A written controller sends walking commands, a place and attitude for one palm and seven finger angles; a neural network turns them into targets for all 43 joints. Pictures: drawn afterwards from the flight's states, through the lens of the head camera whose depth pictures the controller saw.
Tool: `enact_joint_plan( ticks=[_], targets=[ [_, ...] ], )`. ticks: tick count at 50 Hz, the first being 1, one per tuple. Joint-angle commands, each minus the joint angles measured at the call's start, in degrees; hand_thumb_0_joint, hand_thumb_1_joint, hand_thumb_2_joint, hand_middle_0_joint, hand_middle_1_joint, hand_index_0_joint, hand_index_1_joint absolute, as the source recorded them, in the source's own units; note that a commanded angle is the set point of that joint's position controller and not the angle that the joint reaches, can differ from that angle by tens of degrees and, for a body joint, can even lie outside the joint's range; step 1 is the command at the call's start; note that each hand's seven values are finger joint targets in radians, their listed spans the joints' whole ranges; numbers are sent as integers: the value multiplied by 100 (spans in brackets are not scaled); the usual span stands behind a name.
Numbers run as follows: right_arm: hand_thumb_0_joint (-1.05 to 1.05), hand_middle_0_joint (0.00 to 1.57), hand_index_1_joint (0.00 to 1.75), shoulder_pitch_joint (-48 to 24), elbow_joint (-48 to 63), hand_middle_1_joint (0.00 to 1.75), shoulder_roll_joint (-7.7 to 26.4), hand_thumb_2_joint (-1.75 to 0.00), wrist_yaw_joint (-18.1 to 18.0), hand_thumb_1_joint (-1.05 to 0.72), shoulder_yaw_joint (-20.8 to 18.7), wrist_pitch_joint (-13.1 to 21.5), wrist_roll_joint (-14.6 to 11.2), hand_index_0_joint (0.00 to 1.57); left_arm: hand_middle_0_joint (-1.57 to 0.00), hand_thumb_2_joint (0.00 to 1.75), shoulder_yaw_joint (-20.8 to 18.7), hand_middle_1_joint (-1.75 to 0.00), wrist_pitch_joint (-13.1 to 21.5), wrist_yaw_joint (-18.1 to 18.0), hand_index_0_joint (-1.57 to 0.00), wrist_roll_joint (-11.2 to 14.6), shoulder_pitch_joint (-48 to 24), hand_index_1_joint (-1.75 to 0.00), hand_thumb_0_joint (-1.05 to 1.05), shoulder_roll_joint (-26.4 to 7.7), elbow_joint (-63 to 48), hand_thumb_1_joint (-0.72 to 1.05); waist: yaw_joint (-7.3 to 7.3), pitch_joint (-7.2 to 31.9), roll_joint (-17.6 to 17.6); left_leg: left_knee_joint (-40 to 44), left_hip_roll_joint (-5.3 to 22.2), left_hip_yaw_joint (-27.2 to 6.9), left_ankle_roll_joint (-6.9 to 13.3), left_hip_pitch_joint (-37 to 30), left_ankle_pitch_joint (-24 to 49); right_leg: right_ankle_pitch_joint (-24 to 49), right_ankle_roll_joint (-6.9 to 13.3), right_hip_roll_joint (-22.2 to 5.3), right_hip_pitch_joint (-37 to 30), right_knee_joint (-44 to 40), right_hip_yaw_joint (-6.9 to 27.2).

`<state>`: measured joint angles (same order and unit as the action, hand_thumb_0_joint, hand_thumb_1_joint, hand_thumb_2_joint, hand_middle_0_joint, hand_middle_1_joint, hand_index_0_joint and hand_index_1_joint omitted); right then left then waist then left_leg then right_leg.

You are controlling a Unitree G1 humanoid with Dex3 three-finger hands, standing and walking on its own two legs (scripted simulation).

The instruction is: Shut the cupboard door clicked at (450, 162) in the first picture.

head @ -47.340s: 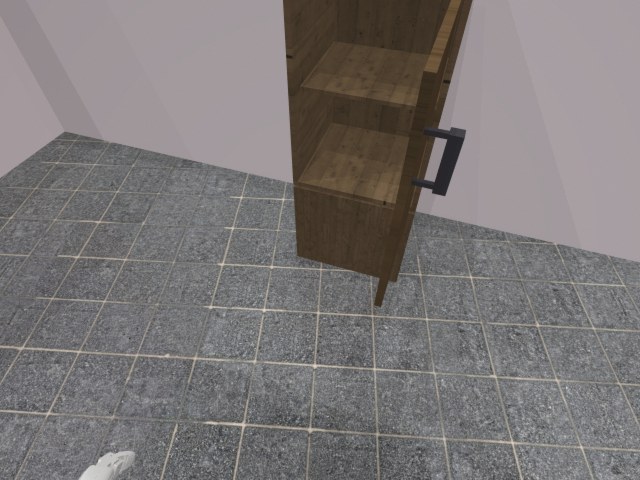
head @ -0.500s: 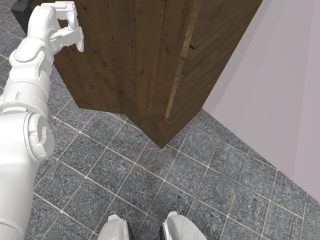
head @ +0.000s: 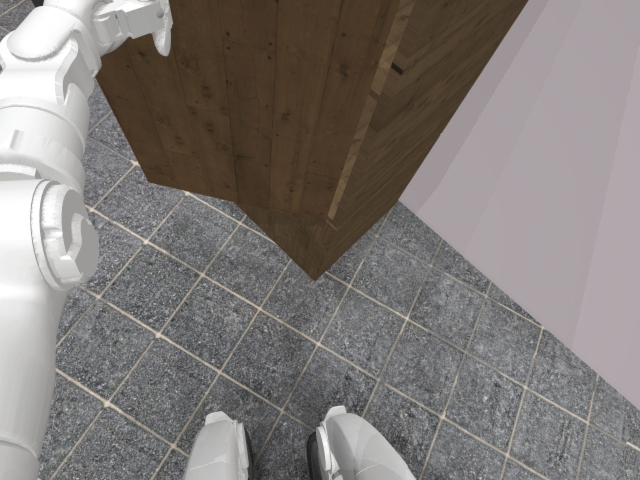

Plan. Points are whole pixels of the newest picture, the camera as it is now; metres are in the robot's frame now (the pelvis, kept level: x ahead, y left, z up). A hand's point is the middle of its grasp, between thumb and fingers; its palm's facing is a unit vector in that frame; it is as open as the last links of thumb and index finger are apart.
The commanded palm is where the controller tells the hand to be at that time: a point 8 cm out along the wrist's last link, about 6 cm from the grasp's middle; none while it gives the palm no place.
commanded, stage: pull the fist back off the door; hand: left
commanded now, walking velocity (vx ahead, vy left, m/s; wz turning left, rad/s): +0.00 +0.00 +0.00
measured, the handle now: out of the picture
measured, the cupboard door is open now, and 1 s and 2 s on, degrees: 33 27 27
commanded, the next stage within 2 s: draw the hand back to the body in 0.88 s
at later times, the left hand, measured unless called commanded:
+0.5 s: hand (187, 10) +0.59 +0.05 +0.15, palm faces +0.10 -1.00 +0.01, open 3.1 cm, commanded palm +0.55 +0.09 +0.14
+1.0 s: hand (197, 68) +0.52 +0.05 +0.14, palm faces +0.04 -1.00 -0.04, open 3.1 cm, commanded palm +0.49 +0.10 +0.14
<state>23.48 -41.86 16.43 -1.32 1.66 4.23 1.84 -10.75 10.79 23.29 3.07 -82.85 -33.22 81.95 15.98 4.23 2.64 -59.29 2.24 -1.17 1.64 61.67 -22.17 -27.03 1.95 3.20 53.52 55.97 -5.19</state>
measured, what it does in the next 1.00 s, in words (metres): stands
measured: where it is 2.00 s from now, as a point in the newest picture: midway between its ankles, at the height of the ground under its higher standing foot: outside the picture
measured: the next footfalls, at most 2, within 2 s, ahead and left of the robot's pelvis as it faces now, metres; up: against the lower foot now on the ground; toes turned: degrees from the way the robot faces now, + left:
none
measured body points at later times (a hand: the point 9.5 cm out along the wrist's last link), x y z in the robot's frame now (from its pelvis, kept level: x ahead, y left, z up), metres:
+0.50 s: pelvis +0.02 -0.01 +0.02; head +0.14 -0.01 +0.45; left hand +0.58 +0.11 +0.15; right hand -0.08 -0.23 -0.09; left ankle +0.04 +0.10 -0.66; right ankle -0.01 -0.11 -0.66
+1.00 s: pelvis +0.02 -0.02 +0.03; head +0.10 -0.02 +0.47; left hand +0.51 +0.10 +0.15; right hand +0.08 -0.28 -0.09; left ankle +0.04 +0.10 -0.66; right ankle -0.01 -0.11 -0.66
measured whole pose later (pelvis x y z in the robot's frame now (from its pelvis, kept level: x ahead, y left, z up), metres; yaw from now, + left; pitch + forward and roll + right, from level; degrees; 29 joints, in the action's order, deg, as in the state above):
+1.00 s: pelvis +0.02 -0.02 +0.03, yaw +1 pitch +16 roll -1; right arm 18.0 -38.3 14.6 3.7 -1.4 -0.3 1.3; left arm -9.6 18.5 -8.8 1.9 -55.7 -9.3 66.2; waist 7.7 6.7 2.4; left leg -49.0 1.0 0.3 0.4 44.0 -20.7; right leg -26.6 2.6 2.2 37.6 48.5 -3.5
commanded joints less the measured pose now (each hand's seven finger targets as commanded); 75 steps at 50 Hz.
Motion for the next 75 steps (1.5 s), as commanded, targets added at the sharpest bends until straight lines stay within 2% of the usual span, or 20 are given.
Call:
enact_joint_plan(
  ticks=[1, 4, 7, 9, 12, 18, 24, 27, 33, 39, 41, 45, 50, 54, 56, 58, 61, 65, 71, 75],
  targets=[
    [0, 20, 30, 1607, 145, 30, 910, -90, -22, -90, -310, 143, 13, 20, -130, 90, -1081, -150, 168, -1165, -130, 462, -3670, -150, 0, -281, -1208, 90, 395, 3004, 1168, 156, 64, -564, 100, -3390, 1755, 1423, -63, 76, 476, -856, 328],
    [0, 20, 30, 1791, 190, 30, 910, -90, 278, -90, -390, 148, 219, 20, -130, 90, -971, -150, 111, -2561, -130, 75, -3443, -150, 0, 208, -1250, 90, 452, 3270, 974, 211, 97, -764, 25, -3424, 1887, 1357, -156, 62, 666, -590, 216],
    [0, 20, 30, 1924, 244, 30, 842, -90, 596, -90, -438, 97, 488, 20, -130, 90, -904, -150, 470, -3749, -130, -619, -3489, -150, 0, 409, -1847, 90, 346, 3579, 1272, 55, 54, -693, -21, -3588, 2255, 1506, -150, 60, 743, -478, 160],
    [0, 20, 30, 1997, 232, 30, 870, -90, 754, -90, -501, 39, 559, 20, -130, 90, -694, -150, 751, -4016, -130, -1164, -3301, -150, 0, 316, -1977, 90, 301, 3869, 1334, 28, 75, -733, -68, -3795, 2525, 1571, -118, 69, 746, -387, 144],
    [0, 20, 30, 2026, 286, 30, 916, -90, 833, -90, -541, -134, 494, 20, -130, 90, -446, -150, 746, -3880, -130, -1390, -3017, -150, 0, 293, -1758, 90, 320, 3711, 1108, 218, -2, -544, -30, -3610, 2171, 1671, -93, 95, 197, -633, 187],
    [0, 20, 30, 1984, 525, 30, 894, -90, 609, -90, -493, -344, 258, 20, -130, 90, -1152, -150, 480, -3339, -130, -596, -2443, -150, 0, -241, -1851, 90, -39, 3797, 523, 755, -161, -261, 58, -3245, 1957, 2337, -130, 133, -1406, -1089, 352],
    [0, 20, 30, 1843, 467, 30, 759, -90, 646, -90, -512, -245, 235, 20, -130, 90, -983, -150, 1215, -3338, -130, -523, -1325, -150, 0, 271, -1958, 90, -162, 2840, 103, 914, -184, -63, 82, -3066, 1843, 2509, -173, 123, -1484, -1291, 421],
    [0, 20, 30, 1758, 509, 30, 763, -90, 695, -90, -564, -302, 210, 20, -130, 90, -726, -150, 1188, -3239, -130, -549, -499, -150, 0, 606, -1782, 90, -268, 2533, -75, 1025, -250, 67, 94, -2912, 1779, 2781, -185, 83, -1779, -1392, 479],
    [0, 20, 30, 1445, 694, 30, 702, -90, 607, -90, -624, -440, 51, 20, -130, 90, -555, -150, 1080, -2993, -130, -116, 36, -150, 0, 1041, -2521, 90, -515, 2608, -50, 1178, -332, 213, 81, -3389, 2130, 3527, -190, 37, -2304, -1497, 490],
    [0, 20, 30, 962, 667, 30, 606, -90, 550, -90, -690, -275, -4, 20, -130, 90, -77, -150, 1783, -3076, -130, 17, -230, -150, 0, 1510, -4296, 90, -575, 3301, 406, 1017, -276, 76, 50, -4519, 2786, 3725, -171, 55, -2067, -1281, 447],
    [0, 20, 30, 837, 594, 30, 578, -90, 540, -90, -685, -273, -32, 20, -130, 90, 281, -150, 1742, -3093, -130, -75, -123, -150, 0, 1829, -4160, 90, -467, 3048, 306, 1005, -237, 41, 42, -4549, 2708, 3559, -184, 42, -1800, -1272, 410],
    [0, 20, 30, 783, 451, 30, 628, -90, 457, -90, -669, -397, -74, 20, -130, 90, 195, -150, 1208, -3226, -130, -213, -117, -150, 0, 1691, -2935, 90, -380, 2248, -294, 1183, -263, 43, 49, -3981, 1951, 3006, -232, 1, -1642, -1458, 422],
    [0, 20, 30, 591, 528, 30, 625, -90, 371, -90, -548, -403, -70, 20, -130, 90, -183, -150, 1018, -3314, -130, 24, -410, -150, 0, 1456, -2491, 90, -407, 2318, -467, 1282, -308, 57, 51, -3653, 1720, 2906, -246, -64, -1921, -1509, 512],
    [0, 20, 30, 456, 904, 30, 597, -90, 378, -90, -506, -381, -58, 20, -130, 90, -1048, -150, 1480, -3156, -130, -18, 946, -150, 0, 546, -3258, 90, -1138, 3316, -103, 1313, -351, 173, 34, -3860, 2386, 3673, -166, -99, -2860, -1263, 586],
    [0, 20, 30, 388, 1093, 30, 551, -90, 417, -90, -514, -391, -82, 20, -130, 90, -827, -150, 1550, -2978, -130, -88, 1677, -150, 0, 748, -3670, 90, -1249, 3271, -250, 1375, -353, 262, 59, -3832, 2488, 3988, -180, -85, -3116, -1291, 580],
    [0, 20, 30, 358, 1215, 30, 554, -90, 414, -90, -540, -458, -154, 20, -130, 90, -635, -150, 1363, -2772, -130, -112, 2507, -150, 0, 894, -3839, 90, -1311, 2940, -466, 1494, -336, 334, 79, -3804, 2474, 4150, -191, -68, -3308, -1411, 552],
    [0, 20, 30, 82, 1392, 30, 576, -90, 349, -90, -559, -494, -368, 20, -130, 90, -225, -150, 889, -2451, -130, 328, 2797, -150, 0, 1395, -4699, 90, -1208, 2371, -915, 1778, -313, 382, 117, -3940, 2012, 4096, -344, -61, -3409, -1842, 547],
    [0, 20, 30, -317, 1376, 30, 501, -90, 139, -90, -539, -353, -484, 20, -130, 90, 48, -150, 576, -2270, -130, 786, 2743, -150, 0, 1606, -6158, 90, -1215, 2090, -421, 2004, -310, 376, 152, -4511, 1928, 3785, -337, -60, -3490, -2163, 538],
    [0, 20, 30, -783, 1298, 30, 419, -90, 20, -90, -421, -79, -488, 20, -127, 90, 146, -147, 547, -2265, -127, 616, 3801, -147, 0, 1389, -7115, 90, -1370, 1592, 118, 2320, -279, 246, 143, -4905, 1605, 2649, -191, -64, -3172, -2366, 461],
    [0, 20, 30, -1248, 1480, 30, 449, -90, -42, -90, -332, -104, -580, 20, -116, 90, -72, -135, -59, -2071, -116, 832, 4844, -135, 0, 1236, -7016, 90, -1605, 1120, -345, 2621, -307, 264, 119, -4696, 1193, 2154, -191, -138, -3420, -2631, 480]
  ],
)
